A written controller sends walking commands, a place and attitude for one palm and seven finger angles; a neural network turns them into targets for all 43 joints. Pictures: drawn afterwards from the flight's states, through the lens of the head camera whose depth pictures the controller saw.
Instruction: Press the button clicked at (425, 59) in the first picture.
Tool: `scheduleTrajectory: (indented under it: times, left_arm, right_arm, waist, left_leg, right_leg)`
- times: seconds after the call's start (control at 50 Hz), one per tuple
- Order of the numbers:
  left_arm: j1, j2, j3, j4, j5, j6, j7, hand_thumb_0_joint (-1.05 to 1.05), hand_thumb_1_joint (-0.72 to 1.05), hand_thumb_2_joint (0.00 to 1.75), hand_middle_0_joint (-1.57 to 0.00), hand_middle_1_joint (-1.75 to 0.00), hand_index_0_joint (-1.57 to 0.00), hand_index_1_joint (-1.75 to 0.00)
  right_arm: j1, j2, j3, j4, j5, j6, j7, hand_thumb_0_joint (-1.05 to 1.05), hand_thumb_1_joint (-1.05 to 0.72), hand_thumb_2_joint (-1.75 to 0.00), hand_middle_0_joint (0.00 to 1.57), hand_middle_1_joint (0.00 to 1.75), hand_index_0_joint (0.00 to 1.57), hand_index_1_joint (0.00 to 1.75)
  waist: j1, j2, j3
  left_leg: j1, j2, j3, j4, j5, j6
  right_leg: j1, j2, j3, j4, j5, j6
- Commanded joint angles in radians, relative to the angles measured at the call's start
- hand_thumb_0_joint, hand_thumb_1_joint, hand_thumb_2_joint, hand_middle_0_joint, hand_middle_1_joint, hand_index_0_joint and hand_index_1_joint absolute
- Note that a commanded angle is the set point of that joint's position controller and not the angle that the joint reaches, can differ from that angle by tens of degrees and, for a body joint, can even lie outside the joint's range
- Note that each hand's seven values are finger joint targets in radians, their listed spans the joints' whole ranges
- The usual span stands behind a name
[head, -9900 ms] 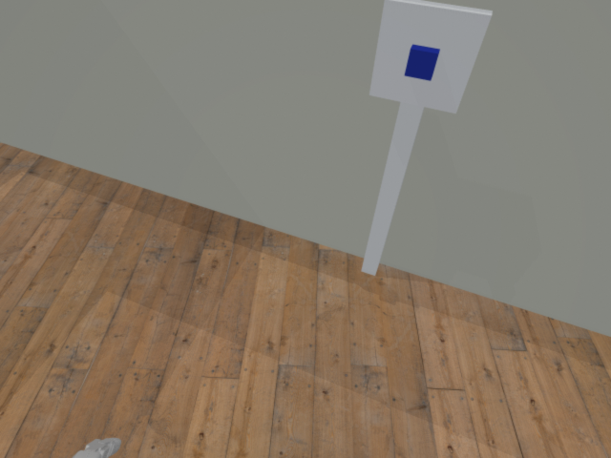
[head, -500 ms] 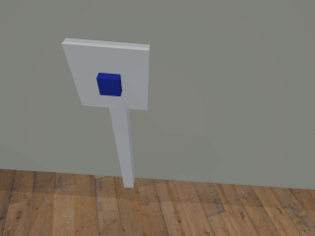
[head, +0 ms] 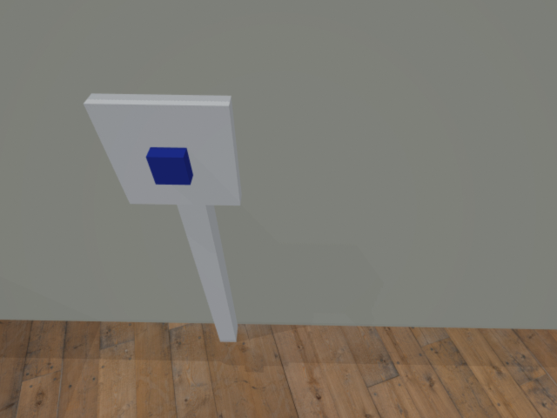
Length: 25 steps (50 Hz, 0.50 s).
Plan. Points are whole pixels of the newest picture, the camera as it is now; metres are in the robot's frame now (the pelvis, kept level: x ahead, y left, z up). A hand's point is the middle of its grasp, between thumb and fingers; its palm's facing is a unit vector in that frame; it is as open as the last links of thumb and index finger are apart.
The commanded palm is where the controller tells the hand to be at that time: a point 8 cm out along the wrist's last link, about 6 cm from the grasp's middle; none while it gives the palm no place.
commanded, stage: come to a stop and stand still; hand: left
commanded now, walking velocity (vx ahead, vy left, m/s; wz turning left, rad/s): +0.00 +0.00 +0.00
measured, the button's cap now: (171, 165) +0.48 +0.21 +0.11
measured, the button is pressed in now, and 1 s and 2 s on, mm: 0 0 0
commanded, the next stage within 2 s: look again from close up in 0.60 s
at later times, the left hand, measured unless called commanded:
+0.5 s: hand out of the picture -0.06 +0.16 -0.17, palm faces +0.05 -0.98 -0.18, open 7.4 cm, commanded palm none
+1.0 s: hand out of the picture +0.04 +0.23 -0.17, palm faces +0.05 -0.97 -0.25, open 7.4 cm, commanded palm none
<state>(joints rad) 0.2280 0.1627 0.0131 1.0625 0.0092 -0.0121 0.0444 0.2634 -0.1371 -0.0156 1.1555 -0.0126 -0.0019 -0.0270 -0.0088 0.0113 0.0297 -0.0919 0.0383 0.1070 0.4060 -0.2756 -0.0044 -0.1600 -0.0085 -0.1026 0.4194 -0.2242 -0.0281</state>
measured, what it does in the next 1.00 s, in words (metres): stands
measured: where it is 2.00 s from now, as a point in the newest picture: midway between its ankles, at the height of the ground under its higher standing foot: outside the picture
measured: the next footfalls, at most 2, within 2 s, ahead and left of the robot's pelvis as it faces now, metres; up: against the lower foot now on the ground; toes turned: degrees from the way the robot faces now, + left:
none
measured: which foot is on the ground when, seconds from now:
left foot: down 0.00-1.00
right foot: down 0.00-1.00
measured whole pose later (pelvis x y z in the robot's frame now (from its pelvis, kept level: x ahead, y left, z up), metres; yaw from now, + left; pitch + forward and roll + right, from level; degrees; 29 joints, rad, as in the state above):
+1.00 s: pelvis -0.02 +0.03 -0.01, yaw +1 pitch -2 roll -1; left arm 0.24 0.23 0.02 1.00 0.02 -0.01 0.02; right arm 0.28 -0.22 -0.02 1.03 -0.02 -0.02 -0.02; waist -0.01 0.00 -0.02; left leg -0.19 0.01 0.09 0.53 -0.31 0.04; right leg -0.22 -0.05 -0.11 0.49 -0.23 0.00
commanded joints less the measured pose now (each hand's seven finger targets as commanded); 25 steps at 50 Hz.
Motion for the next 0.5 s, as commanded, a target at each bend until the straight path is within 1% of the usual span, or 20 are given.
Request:
scheduleTrajectory:
  times: [0.0, 0.06, 0.1, 0.14, 0.18, 0.2, 0.32, 0.38, 0.46, 0.48]
  left_arm:
    - [0.086, 0.102, 0.011, -0.006, 0.003, -0.012, 0.0, 0.0, 0.9, 0.9, -0.2, -0.3, -0.2, -0.3]
    - [0.084, 0.106, 0.011, -0.001, 0.003, -0.011, -0.003, 0.0, 0.9, 0.9, -0.2, -0.3, -0.2, -0.3]
    - [0.09, 0.11, 0.01, 0.001, 0.004, -0.013, -0.003, 0.0, 0.9, 0.9, -0.2, -0.3, -0.2, -0.3]
    - [0.097, 0.112, 0.011, 0.005, 0.004, -0.014, -0.005, 0.0, 0.9, 0.9, -0.2, -0.3, -0.2, -0.3]
    - [0.103, 0.11, 0.01, 0.007, 0.004, -0.015, -0.005, 0.0, 0.9, 0.9, -0.2, -0.3, -0.2, -0.3]
    - [0.11, 0.108, 0.011, 0.009, 0.004, -0.016, -0.005, 0.0, 0.9, 0.9, -0.2, -0.3, -0.2, -0.3]
    - [0.141, 0.1, 0.008, 0.024, 0.004, -0.017, -0.005, 0.0, 0.9, 0.9, -0.2, -0.3, -0.2, -0.3]
    - [0.148, 0.095, 0.006, 0.029, 0.004, -0.015, -0.005, 0.0, 0.9, 0.9, -0.2, -0.3, -0.2, -0.3]
    - [0.159, 0.09, 0.007, 0.035, 0.005, -0.015, -0.005, 0.0, 0.9, 0.9, -0.2, -0.3, -0.2, -0.3]
    - [0.163, 0.088, 0.006, 0.034, 0.005, -0.014, -0.004, 0.0, 0.9, 0.9, -0.2, -0.3, -0.2, -0.3]
  right_arm:
    - [0.05, -0.1, -0.012, -0.017, 0.002, -0.011, -0.003, 0.0, -0.9, -0.9, 0.2, 0.3, 0.2, 0.3]
    - [0.051, -0.104, -0.009, -0.015, 0.0, -0.008, -0.001, 0.0, -0.9, -0.9, 0.2, 0.3, 0.2, 0.3]
    - [0.055, -0.109, -0.011, -0.015, 0.0, -0.007, 0.0, 0.0, -0.9, -0.9, 0.2, 0.3, 0.2, 0.3]
    - [0.064, -0.11, -0.009, -0.015, 0.0, -0.007, 0.0, 0.0, -0.9, -0.9, 0.2, 0.3, 0.2, 0.3]
    - [0.071, -0.116, -0.009, -0.014, 0.0, -0.006, 0.0, 0.0, -0.9, -0.9, 0.2, 0.3, 0.2, 0.3]
    - [0.07, -0.117, -0.01, -0.017, 0.0, -0.007, 0.0, 0.0, -0.9, -0.9, 0.2, 0.3, 0.2, 0.3]
    - [0.091, -0.113, -0.007, -0.014, 0.0, -0.007, -0.001, 0.0, -0.9, -0.9, 0.2, 0.3, 0.2, 0.3]
    - [0.102, -0.111, -0.007, -0.013, 0.001, -0.006, -0.001, 0.0, -0.9, -0.9, 0.2, 0.3, 0.2, 0.3]
    - [0.112, -0.108, -0.007, -0.015, 0.0, -0.009, -0.002, 0.0, -0.9, -0.9, 0.2, 0.3, 0.2, 0.3]
    - [0.114, -0.108, -0.007, -0.014, 0.001, -0.009, -0.002, 0.0, -0.9, -0.9, 0.2, 0.3, 0.2, 0.3]
  waist:
    - [0.013, -0.026, 0.041]
    - [0.012, -0.014, 0.068]
    - [0.01, -0.017, 0.06]
    - [0.009, -0.024, 0.067]
    - [0.005, -0.031, 0.055]
    - [0.006, -0.021, 0.059]
    - [0.006, -0.028, 0.073]
    - [0.004, -0.013, 0.08]
    - [0.007, -0.011, 0.08]
    - [0.007, -0.019, 0.077]
  left_leg:
    - [-0.08, 0.082, -0.088, -0.097, 0.122, 0.013]
    - [-0.087, 0.078, -0.085, -0.11, 0.069, 0.012]
    - [-0.08, 0.075, -0.085, -0.108, 0.054, 0.014]
    - [-0.079, 0.073, -0.082, -0.109, 0.045, 0.015]
    - [-0.072, 0.075, -0.083, -0.106, 0.043, 0.015]
    - [-0.071, 0.075, -0.082, -0.109, 0.04, 0.016]
    - [-0.084, 0.072, -0.081, -0.108, 0.027, 0.018]
    - [-0.093, 0.073, -0.081, -0.109, 0.006, 0.017]
    - [-0.111, 0.072, -0.085, -0.114, -0.002, 0.02]
    - [-0.11, 0.073, -0.089, -0.113, -0.003, 0.021]
  right_leg:
    - [0.034, -0.119, 0.123, -0.111, 0.193, -0.005]
    - [0.0, -0.115, 0.135, -0.146, 0.078, -0.006]
    - [-0.008, -0.115, 0.143, -0.166, 0.035, -0.005]
    - [-0.019, -0.114, 0.151, -0.177, 0.006, -0.006]
    - [-0.021, -0.111, 0.151, -0.181, -0.005, -0.007]
    - [-0.029, -0.113, 0.155, -0.184, -0.011, -0.007]
    - [-0.046, -0.111, 0.158, -0.19, -0.043, -0.008]
    - [-0.056, -0.108, 0.161, -0.192, -0.068, -0.007]
    - [-0.057, -0.109, 0.157, -0.18, -0.066, -0.007]
    - [-0.055, -0.107, 0.156, -0.177, -0.064, -0.007]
